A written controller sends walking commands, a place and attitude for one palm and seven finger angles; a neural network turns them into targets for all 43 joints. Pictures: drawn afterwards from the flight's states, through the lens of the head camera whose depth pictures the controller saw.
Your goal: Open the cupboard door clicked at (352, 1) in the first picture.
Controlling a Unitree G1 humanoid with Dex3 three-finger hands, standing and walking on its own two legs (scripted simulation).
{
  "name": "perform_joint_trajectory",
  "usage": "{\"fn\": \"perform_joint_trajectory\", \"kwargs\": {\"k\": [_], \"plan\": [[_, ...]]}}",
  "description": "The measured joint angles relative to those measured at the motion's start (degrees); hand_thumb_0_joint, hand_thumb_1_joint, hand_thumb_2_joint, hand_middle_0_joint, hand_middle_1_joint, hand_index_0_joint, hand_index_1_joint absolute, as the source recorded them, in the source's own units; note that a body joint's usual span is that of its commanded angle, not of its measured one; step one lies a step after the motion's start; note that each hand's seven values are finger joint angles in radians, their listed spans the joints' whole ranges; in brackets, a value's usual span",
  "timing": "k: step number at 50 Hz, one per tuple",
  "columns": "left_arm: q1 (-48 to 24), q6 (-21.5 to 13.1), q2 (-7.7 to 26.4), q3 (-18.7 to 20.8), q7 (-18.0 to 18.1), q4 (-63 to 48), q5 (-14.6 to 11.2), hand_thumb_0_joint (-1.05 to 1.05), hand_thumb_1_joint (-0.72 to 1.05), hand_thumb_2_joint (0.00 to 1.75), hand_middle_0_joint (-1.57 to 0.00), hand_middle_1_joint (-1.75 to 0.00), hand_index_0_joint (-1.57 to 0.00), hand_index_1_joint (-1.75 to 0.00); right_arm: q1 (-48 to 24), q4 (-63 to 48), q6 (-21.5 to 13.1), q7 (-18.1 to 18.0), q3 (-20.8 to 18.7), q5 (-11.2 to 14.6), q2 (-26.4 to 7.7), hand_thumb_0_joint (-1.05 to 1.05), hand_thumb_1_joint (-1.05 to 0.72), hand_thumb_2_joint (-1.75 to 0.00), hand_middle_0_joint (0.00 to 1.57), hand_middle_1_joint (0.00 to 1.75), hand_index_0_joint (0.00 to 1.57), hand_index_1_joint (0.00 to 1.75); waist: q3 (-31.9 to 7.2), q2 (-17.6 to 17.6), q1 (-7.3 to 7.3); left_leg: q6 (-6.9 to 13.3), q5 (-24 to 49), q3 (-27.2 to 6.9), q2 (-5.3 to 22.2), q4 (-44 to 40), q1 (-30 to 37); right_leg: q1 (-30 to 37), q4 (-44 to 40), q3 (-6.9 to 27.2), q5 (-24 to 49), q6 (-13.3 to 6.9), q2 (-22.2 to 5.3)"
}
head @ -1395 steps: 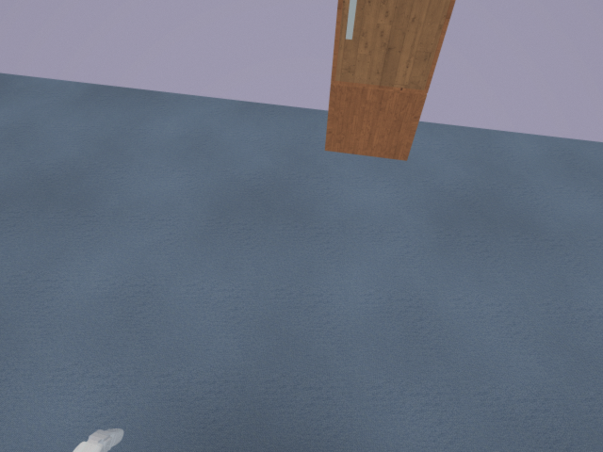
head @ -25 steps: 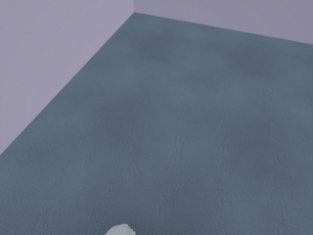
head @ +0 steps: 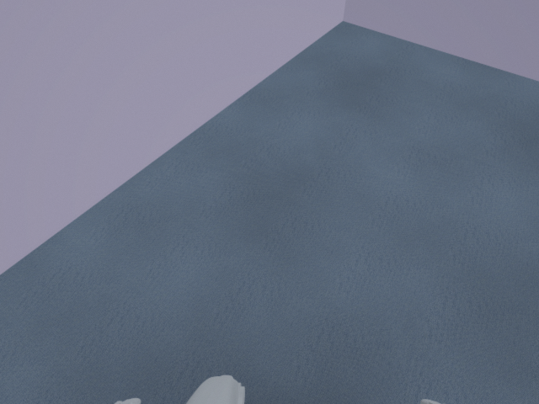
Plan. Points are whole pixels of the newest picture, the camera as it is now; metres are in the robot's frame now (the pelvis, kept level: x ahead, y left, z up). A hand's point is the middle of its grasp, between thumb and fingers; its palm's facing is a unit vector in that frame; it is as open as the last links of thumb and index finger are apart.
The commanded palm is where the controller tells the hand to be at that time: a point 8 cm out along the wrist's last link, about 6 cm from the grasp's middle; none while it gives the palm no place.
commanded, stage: turn to face it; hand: left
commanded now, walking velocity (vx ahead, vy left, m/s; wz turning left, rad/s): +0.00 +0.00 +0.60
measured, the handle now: out of the picture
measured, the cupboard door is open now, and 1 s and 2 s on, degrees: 40 40 40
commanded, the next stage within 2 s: none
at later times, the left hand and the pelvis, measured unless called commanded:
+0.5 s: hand out of the picture +0.06 +0.22 -0.16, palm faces +0.30 -0.91 -0.29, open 7.4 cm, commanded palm none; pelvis +0.02 -0.03 -0.01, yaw +17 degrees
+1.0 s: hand out of the picture -0.04 +0.20 -0.18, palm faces +0.59 -0.77 -0.23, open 7.4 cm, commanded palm none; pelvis +0.02 -0.02 +0.00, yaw +36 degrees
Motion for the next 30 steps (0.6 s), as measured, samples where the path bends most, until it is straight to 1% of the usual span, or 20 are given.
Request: {"fn": "perform_joint_trajectory", "kwargs": {"k": [3,6,8,9,10,11,12,14,15,17,20,23,24,25,26,27,28,30], "plan": [[0.5,-0.4,-0.3,-0.3,-0.1,0.4,0.0,0.01,0.9,0.9,-0.2,-0.3,-0.2,-0.3,-0.3,-0.1,-0.3,0.2,0.4,0.3,0.6,0.01,-0.9,-0.9,0.2,0.3,0.2,0.3,0.5,-1.6,0.1,-0.5,0.2,2.3,0.6,-8.5,3.3,1.5,-2.2,-2.2,0.7,0.1,-1.0],[0.7,-0.7,-0.4,-0.3,-0.3,0.6,0.1,0.01,0.9,0.9,-0.21,-0.3,-0.2,-0.3,-0.8,-0.3,-0.7,0.3,0.8,0.4,1.0,0.01,-0.91,-0.9,0.2,0.3,0.2,0.3,1.1,-2.7,0.72,-0.1,1.1,3.8,0.6,-18.0,7.1,1.7,-1.3,-4.5,-0.3,0.5,-1.9],[1.0,-0.6,-0.1,-0.1,-0.5,0.9,-0.2,0.01,0.9,0.9,-0.21,-0.3,-0.2,-0.3,-1.0,-0.7,-1.2,0.3,1.2,0.4,1.1,0.01,-0.9,-0.9,0.2,0.3,0.2,0.3,1.1,-3.1,0.87,0.5,6.0,4.4,0.3,-26.1,10.5,1.1,1.6,-6.1,-2.1,1.1,-2.6],[1.5,-0.4,0.0,0.0,-0.7,0.9,-0.5,0.01,0.9,0.9,-0.21,-0.3,-0.2,-0.3,-0.7,-1.1,-1.7,0.4,1.3,0.3,0.8,0.01,-0.9,-0.9,0.2,0.3,0.2,0.3,0.6,-2.6,0.78,1.8,10.9,3.7,0.6,-30.0,12.0,-0.2,4.5,-6.7,-3.5,1.5,-2.6],[1.2,0.1,0.4,0.2,-0.7,1.3,-0.7,0.01,0.9,0.9,-0.21,-0.3,-0.2,-0.3,-0.8,-1.2,-2.3,0.1,1.2,0.1,1.1,0.01,-0.9,-0.9,0.2,0.3,0.2,0.3,0.6,-3.2,0.53,3.1,11.6,3.0,0.1,-29.1,11.1,-2.2,9.5,-5.4,-7.5,2.7,-2.9],[0.5,0.9,1.0,0.3,-0.6,1.8,-0.7,0.01,0.9,0.9,-0.21,-0.3,-0.2,-0.3,-0.9,-1.3,-2.6,-0.1,1.3,0.0,1.4,0.0,-0.9,-0.9,0.2,0.3,0.2,0.3,0.9,-3.8,0.61,3.9,10.4,2.6,-0.4,-27.5,10.5,-4.4,15.2,-2.7,-10.9,3.5,-2.4],[-0.1,1.7,1.5,0.5,-0.5,2.0,-0.6,0.01,0.9,0.9,-0.21,-0.3,-0.2,-0.3,-0.7,-1.3,-2.8,-0.3,1.6,-0.1,1.7,0.0,-0.9,-0.9,0.2,0.3,0.2,0.3,1.1,-4.2,0.75,4.2,9.3,2.1,-0.5,-26.9,10.3,-6.6,20.2,-0.3,-12.7,4.0,-1.5],[-1.3,2.3,2.0,1.0,-0.3,2.3,-0.6,0.01,0.9,0.9,-0.21,-0.3,-0.2,-0.3,0.0,-1.3,-3.0,-0.9,1.9,-0.3,2.1,0.0,-0.9,-0.9,0.21,0.3,0.2,0.3,0.9,-4.0,0.6,4.2,8.7,0.5,-0.5,-27.6,10.3,-9.9,26.6,2.5,-12.5,4.6,0.0],[-1.9,2.5,2.2,1.1,-0.4,2.3,-0.6,0.01,0.9,0.9,-0.2,-0.3,-0.2,-0.3,0.4,-1.2,-3.0,-1.2,1.9,-0.4,2.2,0.0,-0.9,-0.9,0.21,0.3,0.2,0.3,0.9,-3.6,0.53,3.9,9.2,-0.3,-0.5,-28.5,10.6,-11.0,28.1,3.6,-11.5,4.8,0.5],[-3.1,2.4,2.3,1.3,-0.6,1.8,-0.6,0.01,0.9,0.9,-0.2,-0.3,-0.2,-0.3,1.1,-0.8,-2.9,-1.6,2.0,-0.4,2.2,0.0,-0.9,-0.9,0.21,0.3,0.2,0.3,1.0,-2.8,0.52,3.4,10.5,-1.7,-0.4,-30.2,11.1,-12.1,28.1,5.1,-9.4,5.0,1.2],[-4.3,2.0,2.3,1.3,-0.8,0.7,-0.8,0.01,0.91,0.9,-0.2,-0.3,-0.2,-0.3,1.8,-0.2,-2.6,-1.6,1.9,-0.6,1.9,0.0,-0.9,-0.9,0.21,0.3,0.2,0.3,0.8,-1.4,0.28,2.8,11.7,-3.8,-0.3,-31.7,11.4,-11.1,22.1,6.3,-8.3,5.0,1.9],[-4.9,1.4,2.3,1.2,-0.9,-0.2,-0.9,0.01,0.91,0.9,-0.2,-0.3,-0.19,-0.3,2.4,0.1,-2.0,-1.5,1.5,-0.6,1.4,0.0,-0.9,-0.9,0.21,0.3,0.2,0.3,0.5,-0.1,-0.18,1.7,11.6,-5.8,-0.2,-31.0,10.7,-7.5,12.7,6.5,-6.3,4.7,3.1],[-4.9,1.0,2.4,1.1,-0.9,-0.5,-1.0,0.01,0.91,0.9,-0.2,-0.3,-0.19,-0.3,2.6,0.2,-1.7,-1.4,1.3,-0.5,1.3,0.0,-0.9,-0.9,0.21,0.3,0.2,0.3,0.3,0.3,-0.32,1.3,11.2,-6.5,-0.3,-30.0,10.1,-5.5,8.3,6.2,-4.1,4.5,3.6],[-4.6,0.5,2.6,1.0,-0.9,-1.1,-0.9,0.01,0.91,0.9,-0.2,-0.3,-0.19,-0.3,3.0,0.0,-1.5,-1.4,1.1,-0.3,1.2,0.0,-0.9,-0.9,0.21,0.3,0.2,0.3,-0.4,0.1,-0.35,0.9,10.6,-7.0,-0.9,-28.5,9.1,-3.1,2.7,6.2,-2.3,4.1,3.4],[-4.5,-0.1,2.4,1.1,-0.7,-1.2,-0.6,0.01,0.9,0.9,-0.2,-0.3,-0.2,-0.3,2.9,0.2,-1.2,-1.3,0.7,0.0,0.9,0.0,-0.9,-0.9,0.21,0.3,0.2,0.3,-0.4,0.4,-0.11,0.8,7.1,-7.1,-1.1,-25.3,7.6,-2.9,1.7,6.0,-1.1,2.9,3.5],[-4.5,-0.4,2.0,0.9,-0.5,-1.1,-0.4,0.01,0.9,0.9,-0.2,-0.3,-0.2,-0.3,2.5,0.5,-0.9,-1.2,0.3,0.0,0.4,0.0,-0.9,-0.9,0.21,0.3,0.2,0.3,0.1,1.0,-0.19,0.9,2.3,-6.9,-1.3,-19.7,5.7,-3.0,2.6,5.3,-0.8,1.9,3.4],[-4.4,-0.4,1.5,0.5,-0.4,-1.1,-0.3,0.01,0.9,0.9,-0.2,-0.3,-0.2,-0.3,2.3,0.6,-0.6,-1.1,0.0,0.0,-0.1,0.01,-0.9,-0.9,0.21,0.3,0.2,0.3,0.4,1.5,-0.5,1.1,-0.3,-6.2,-1.6,-13.4,3.7,-2.6,2.8,4.3,-0.7,1.2,3.0],[-3.6,-0.3,0.6,0.0,-0.2,-1.0,-0.3,0.01,0.9,0.9,-0.2,-0.3,-0.2,-0.3,1.9,0.9,-0.3,-0.7,-0.4,-0.1,-0.7,0.01,-0.9,-0.9,0.21,0.3,0.2,0.3,0.6,1.7,-0.77,0.8,-1.1,-4.1,-1.5,-2.8,0.6,-1.1,1.2,2.8,-0.2,0.7,2.2]]}}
